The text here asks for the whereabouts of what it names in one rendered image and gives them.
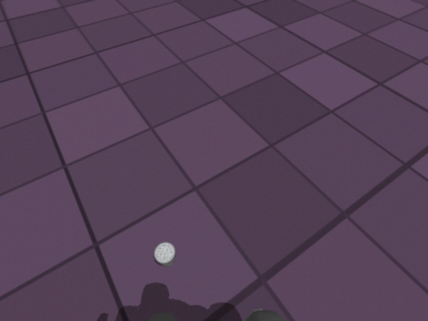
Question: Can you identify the cup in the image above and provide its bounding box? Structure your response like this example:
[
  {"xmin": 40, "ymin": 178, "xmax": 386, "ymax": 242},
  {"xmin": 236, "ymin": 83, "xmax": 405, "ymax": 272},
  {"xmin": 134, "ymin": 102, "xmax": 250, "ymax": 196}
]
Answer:
[{"xmin": 154, "ymin": 242, "xmax": 175, "ymax": 266}]

